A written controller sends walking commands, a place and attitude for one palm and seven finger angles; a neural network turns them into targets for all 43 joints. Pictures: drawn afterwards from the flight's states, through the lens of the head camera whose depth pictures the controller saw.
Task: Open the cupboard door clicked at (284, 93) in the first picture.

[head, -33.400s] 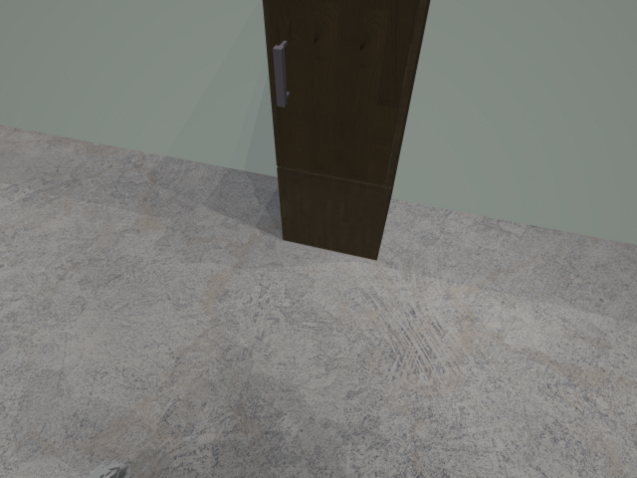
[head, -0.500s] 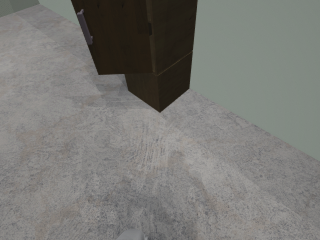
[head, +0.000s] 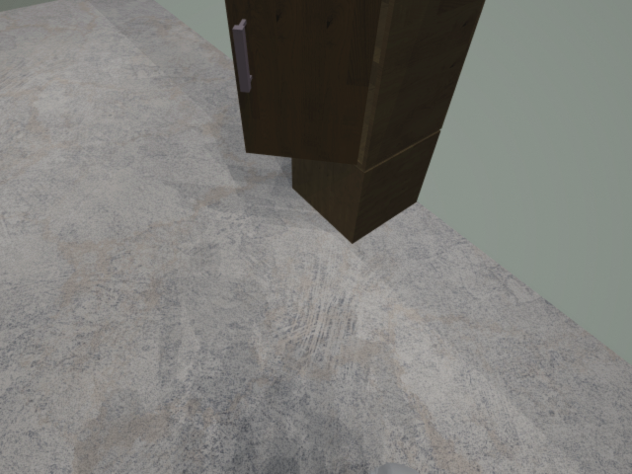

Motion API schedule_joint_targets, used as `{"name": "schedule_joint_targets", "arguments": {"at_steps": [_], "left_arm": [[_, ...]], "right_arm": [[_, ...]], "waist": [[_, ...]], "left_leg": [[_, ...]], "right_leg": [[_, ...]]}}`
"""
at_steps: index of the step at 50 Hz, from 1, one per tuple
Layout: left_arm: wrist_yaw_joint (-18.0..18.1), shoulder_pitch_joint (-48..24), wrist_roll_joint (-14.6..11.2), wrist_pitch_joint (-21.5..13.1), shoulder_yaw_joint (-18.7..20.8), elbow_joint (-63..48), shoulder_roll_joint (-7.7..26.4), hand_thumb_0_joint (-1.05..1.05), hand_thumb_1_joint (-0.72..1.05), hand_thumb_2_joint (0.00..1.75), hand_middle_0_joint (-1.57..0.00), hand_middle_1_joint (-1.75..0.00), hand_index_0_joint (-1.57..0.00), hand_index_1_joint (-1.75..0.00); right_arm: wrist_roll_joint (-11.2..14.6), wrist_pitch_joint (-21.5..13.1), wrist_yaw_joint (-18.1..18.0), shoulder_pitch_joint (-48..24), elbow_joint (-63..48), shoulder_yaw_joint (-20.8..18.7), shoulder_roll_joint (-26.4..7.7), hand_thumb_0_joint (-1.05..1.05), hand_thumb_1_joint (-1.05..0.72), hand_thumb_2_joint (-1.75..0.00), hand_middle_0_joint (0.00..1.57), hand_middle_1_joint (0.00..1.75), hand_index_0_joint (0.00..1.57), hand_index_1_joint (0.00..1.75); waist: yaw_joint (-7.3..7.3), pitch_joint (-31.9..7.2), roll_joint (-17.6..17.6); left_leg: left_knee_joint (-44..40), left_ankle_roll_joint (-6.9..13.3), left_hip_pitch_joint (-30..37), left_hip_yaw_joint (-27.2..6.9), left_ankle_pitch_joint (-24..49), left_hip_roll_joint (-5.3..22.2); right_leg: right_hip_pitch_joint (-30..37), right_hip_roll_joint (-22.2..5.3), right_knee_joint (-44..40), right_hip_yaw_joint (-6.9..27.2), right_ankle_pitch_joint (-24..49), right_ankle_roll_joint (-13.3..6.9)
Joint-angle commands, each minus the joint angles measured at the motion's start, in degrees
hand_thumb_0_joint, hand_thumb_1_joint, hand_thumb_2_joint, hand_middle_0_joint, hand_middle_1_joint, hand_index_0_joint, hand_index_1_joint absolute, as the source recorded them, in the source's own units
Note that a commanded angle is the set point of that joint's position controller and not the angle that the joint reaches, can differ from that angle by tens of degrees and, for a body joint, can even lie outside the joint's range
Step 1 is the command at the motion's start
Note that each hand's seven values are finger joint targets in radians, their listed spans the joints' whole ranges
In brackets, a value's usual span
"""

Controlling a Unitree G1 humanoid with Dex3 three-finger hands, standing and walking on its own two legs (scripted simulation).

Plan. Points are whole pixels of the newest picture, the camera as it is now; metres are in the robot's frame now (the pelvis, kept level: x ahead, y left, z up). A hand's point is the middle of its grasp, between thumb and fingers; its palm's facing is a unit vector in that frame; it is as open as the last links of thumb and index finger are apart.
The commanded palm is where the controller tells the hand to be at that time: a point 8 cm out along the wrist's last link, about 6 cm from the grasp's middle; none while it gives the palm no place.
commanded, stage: take the last steps up to it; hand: left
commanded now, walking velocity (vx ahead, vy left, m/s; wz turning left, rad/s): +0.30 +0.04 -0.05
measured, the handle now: (244, 56) +1.03 +0.29 -0.01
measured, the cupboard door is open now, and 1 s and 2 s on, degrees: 44 44 44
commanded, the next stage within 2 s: come to a stop and stand still in 1.06 s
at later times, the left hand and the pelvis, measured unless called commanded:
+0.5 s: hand (235, 397) +0.24 +0.15 -0.15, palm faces +0.05 -0.97 -0.25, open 7.1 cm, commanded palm none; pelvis +0.17 -0.04 +0.01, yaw +0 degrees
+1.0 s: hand (215, 342) +0.34 +0.21 -0.18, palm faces +0.07 -0.98 -0.16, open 7.4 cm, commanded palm none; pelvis +0.35 +0.04 +0.00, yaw -2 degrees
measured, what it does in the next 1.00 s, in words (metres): walks ahead: right foot, then left foot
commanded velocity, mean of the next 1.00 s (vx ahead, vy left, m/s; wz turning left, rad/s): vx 0.28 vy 0.06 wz -0.01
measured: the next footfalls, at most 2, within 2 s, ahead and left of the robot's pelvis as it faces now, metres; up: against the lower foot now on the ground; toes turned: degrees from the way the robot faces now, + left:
right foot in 0.26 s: +0.20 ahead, -0.11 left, +0.00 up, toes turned -9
left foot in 0.82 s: +0.42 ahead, +0.13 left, +0.00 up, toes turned +6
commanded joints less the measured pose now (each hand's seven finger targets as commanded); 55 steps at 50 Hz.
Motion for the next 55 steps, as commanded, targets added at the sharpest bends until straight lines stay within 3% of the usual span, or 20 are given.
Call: {"name": "schedule_joint_targets", "arguments": {"at_steps": [1, 7, 11, 12, 13, 14, 15, 17, 20, 29, 35, 38, 39, 40, 41, 42, 44, 47, 50, 55], "left_arm": [[-0.48, -3.19, -0.41, -1.46, -0.11, -5.42, 1.09, 0.0, 0.9, 0.9, -0.2, -0.3, -0.2, -0.3], [-0.75, -12.2, -0.6, -1.51, -0.56, -8.97, 1.02, 0.0, 0.9, 0.9, -0.2, -0.3, -0.2, -0.3], [-0.75, -8.03, -0.52, -1.95, 0.06, -8.22, 2.27, 0.0, 0.9, 0.9, -0.2, -0.3, -0.2, -0.3], [-0.52, -0.83, -0.43, -2.52, 0.78, -6.04, 4.45, 0.0, 0.9, 0.9, -0.2, -0.3, -0.2, -0.3], [0.01, 8.3, -0.17, -3.32, 2.1, -3.36, 9.43, 0.0, 0.9, 0.9, -0.2, -0.3, -0.2, -0.3], [0.31, 12.92, -1.06, -3.21, 2.79, -2.25, 13.7, 0.0, 0.9, 0.9, -0.2, -0.3, -0.2, -0.3], [0.98, 9.88, -1.45, -3.22, 2.53, -2.65, 11.54, 0.0, 0.9, 0.9, -0.2, -0.3, -0.2, -0.3], [1.31, 1.35, -1.61, -3.58, 0.84, -5.13, 6.33, 0.0, 0.9, 0.9, -0.2, -0.3, -0.2, -0.3], [1.19, 0.13, -1.28, -4.96, -0.18, -4.28, 3.0, 0.0, 0.9, 0.9, -0.2, -0.3, -0.2, -0.3], [1.02, 6.46, -1.15, -6.11, -0.59, 0.41, 3.42, 0.0, 0.9, 0.9, -0.2, -0.3, -0.2, -0.3], [1.42, 8.59, -0.53, -5.21, -0.37, 2.8, 5.7, 0.0, 0.9, 0.9, -0.2, -0.3, -0.2, -0.3], [1.36, 6.9, -0.87, -4.71, 0.02, 2.79, 6.22, 0.0, 0.9, 0.9, -0.2, -0.3, -0.2, -0.3], [1.23, 6.89, -0.99, -4.64, -0.23, 2.28, 5.31, 0.0, 0.9, 0.9, -0.2, -0.3, -0.2, -0.3], [0.82, 8.75, -1.38, -4.4, -0.64, 1.19, 2.55, 0.0, 0.9, 0.9, -0.2, -0.3, -0.2, -0.3], [0.8, 6.6, -1.48, -4.64, -1.2, -1.26, 0.84, 0.0, 0.9, 0.9, -0.2, -0.3, -0.2, -0.3], [1.18, 4.06, -1.14, -4.43, -1.1, -2.24, 0.88, 0.0, 0.9, 0.9, -0.2, -0.3, -0.2, -0.3], [0.78, 1.42, -0.77, -3.4, -0.53, -2.19, 0.89, 0.0, 0.9, 0.9, -0.2, -0.3, -0.2, -0.3], [0.16, 4.51, -0.3, -1.97, -0.63, -1.29, -1.22, 0.0, 0.9, 0.9, -0.2, -0.3, -0.2, -0.3], [0.13, 2.38, -0.35, -1.64, -0.64, -2.79, -1.98, 0.0, 0.9, 0.9, -0.2, -0.3, -0.2, -0.3], [-0.02, -3.53, -0.41, -1.64, -0.79, -5.52, -0.32, 0.0, 0.9, 0.9, -0.2, -0.3, -0.2, -0.3]], "right_arm": [[0.18, -0.91, -0.17, 8.68, 1.13, -1.04, -6.71, 0.0, -0.9, -0.9, 0.2, 0.3, 0.2, 0.3], [-0.25, -0.69, -0.12, 12.32, 4.08, -0.69, -7.18, 0.0, -0.9, -0.9, 0.2, 0.3, 0.2, 0.3], [-0.26, -0.22, -0.18, 12.24, 5.51, -0.54, -7.64, 0.0, -0.9, -0.9, 0.2, 0.3, 0.2, 0.3], [0.26, -0.32, -0.1, 11.32, 5.5, -0.46, -7.18, 0.0, -0.9, -0.9, 0.2, 0.3, 0.2, 0.3], [1.0, -0.6, 0.35, 11.43, 4.34, -0.42, -5.72, 0.0, -0.9, -0.9, 0.2, 0.3, 0.2, 0.3], [1.15, -0.52, 0.42, 11.32, 2.69, -0.46, -4.97, 0.0, -0.9, -0.9, 0.2, 0.3, 0.2, 0.3], [0.94, 0.07, 0.39, 7.55, 2.6, -1.07, -6.75, 0.0, -0.9, -0.9, 0.2, 0.3, 0.2, 0.3], [0.53, 0.65, 0.65, 4.06, 2.59, -1.03, -4.03, 0.0, -0.9, -0.9, 0.2, 0.3, 0.2, 0.3], [0.09, 2.03, 1.26, 8.59, 4.94, -0.73, -1.23, 0.0, -0.9, -0.9, 0.2, 0.3, 0.2, 0.3], [0.19, 2.29, 2.51, -3.33, 0.44, -0.97, -1.73, 0.0, -0.9, -0.9, 0.2, 0.3, 0.2, 0.3], [0.41, 1.52, 3.2, -10.75, -2.62, -0.69, -2.88, 0.0, -0.9, -0.9, 0.2, 0.3, 0.2, 0.3], [0.01, 0.7, 2.31, -2.95, -0.28, -0.89, -4.4, 0.0, -0.9, -0.9, 0.2, 0.3, 0.2, 0.3], [-0.24, 0.27, 1.62, 4.9, 2.12, -1.41, -7.03, 0.0, -0.9, -0.9, 0.2, 0.3, 0.2, 0.3], [-0.94, -0.09, 0.89, 11.86, 3.49, -2.92, -13.35, 0.0, -0.9, -0.9, 0.2, 0.3, 0.2, 0.3], [-0.51, 0.53, 0.19, 16.42, 3.76, -3.44, -16.41, 0.0, -0.9, -0.9, 0.2, 0.3, 0.2, 0.3], [-0.19, 0.81, 0.04, 13.4, 3.2, -3.1, -15.42, 0.0, -0.9, -0.9, 0.2, 0.3, 0.2, 0.3], [0.09, 0.37, -0.25, 5.59, 0.37, -1.78, -9.96, 0.0, -0.9, -0.9, 0.2, 0.3, 0.2, 0.3], [0.06, -0.54, -0.38, 2.9, 0.06, -0.66, -6.68, 0.0, -0.9, -0.9, 0.2, 0.3, 0.2, 0.3], [-0.14, -0.73, -0.3, 4.19, 0.35, -1.18, -6.14, 0.0, -0.9, -0.9, 0.2, 0.3, 0.2, 0.3], [-0.22, -0.16, -0.1, 6.17, 1.82, -0.92, -7.04, 0.0, -0.9, -0.9, 0.2, 0.3, 0.2, 0.3]], "waist": [[-2.06, 0.14, 6.45], [-3.52, 2.52, 6.95], [-0.52, 1.32, 5.19], [2.87, -1.78, 2.11], [5.91, -7.84, -7.84], [5.99, -10.34, -15.57], [5.31, -7.87, -12.44], [1.15, -0.35, -0.86], [-2.05, -1.31, -4.81], [-0.4, 1.24, -4.0], [0.5, 3.66, -5.75], [-4.07, 0.25, -3.8], [-7.16, -4.33, -0.05], [-8.87, -10.72, 12.16], [-9.59, -12.34, 16.2], [-8.09, -9.77, 10.21], [-5.16, -2.37, 10.75], [-1.49, -0.46, 8.43], [-1.22, -1.11, 5.44], [-2.0, -0.47, 8.11]], "left_leg": [[-14.6, 8.22, 5.93, -10.62, 14.3, 15.72], [-12.55, 7.91, 6.81, -8.53, 18.41, 15.86], [-3.56, 5.35, 2.38, -6.43, 19.98, 13.99], [6.14, 3.31, -2.78, -4.45, 19.7, 10.84], [21.79, 0.22, -14.82, 0.4, 8.2, 4.54], [39.53, -1.49, -23.91, -0.31, -20.41, -0.5], [46.85, -1.28, -25.73, -7.23, -17.67, 2.47], [45.6, -2.09, -25.18, -9.73, -5.96, 6.73], [38.12, -3.82, -19.52, -7.2, -0.61, 7.24], [23.86, -5.09, -25.98, -4.95, 5.06, 6.81], [13.52, -3.1, -19.67, -2.96, 1.29, 4.7], [3.77, -1.41, -3.08, 1.15, 2.99, 0.04], [1.44, -0.11, 9.49, -0.89, 5.34, 2.28], [1.75, 4.71, 21.97, -17.81, 9.26, 15.99], [-4.09, 10.42, 23.65, -29.15, 16.82, 25.1], [-5.83, 11.61, 16.44, -27.23, 10.64, 25.8], [-11.37, 9.47, 3.49, -23.24, -0.02, 22.21], [-13.55, 7.24, -3.62, -14.14, 5.59, 17.93], [-13.61, 7.79, -4.11, -10.21, 9.98, 16.53], [-11.15, 7.74, -2.11, -8.85, 11.62, 15.95]], "right_leg": [[-6.09, -0.88, -6.18, 1.47, 5.48, 0.54], [-1.1, 1.28, -21.44, -0.61, 6.92, -0.29], [13.92, 4.74, -30.3, -3.12, 8.09, -1.77], [25.95, 3.95, -33.82, -0.72, 9.5, -2.87], [40.91, -8.06, -37.9, 14.97, 8.94, -7.57], [44.69, -20.34, -46.61, 31.96, 12.26, -13.84], [38.26, -20.04, -48.76, 32.76, 11.25, -13.42], [24.93, -15.16, -50.94, 20.34, 11.5, -10.5], [19.89, -9.32, -52.77, 8.82, 18.89, -7.59], [27.3, -9.73, -53.03, 5.26, 27.49, -8.39], [27.58, -11.94, -50.23, 5.5, 27.94, -8.08], [23.63, -8.31, -38.74, 0.63, 37.27, -5.7], [18.14, -5.98, -27.71, -0.74, 34.48, -4.32], [5.09, 0.85, -12.72, -4.3, 12.04, -1.53], [-2.8, 4.96, 1.77, -2.73, -13.57, -1.34], [-5.03, 3.44, 8.32, 0.94, -13.9, -2.31], [-6.48, -0.16, 10.41, 3.84, -5.22, -1.65], [-1.48, -0.81, 2.93, 2.86, -0.44, -0.65], [1.58, -0.53, -7.91, 1.47, 2.26, -0.14], [6.8, 1.83, -22.19, -0.16, 4.26, -0.12]]}}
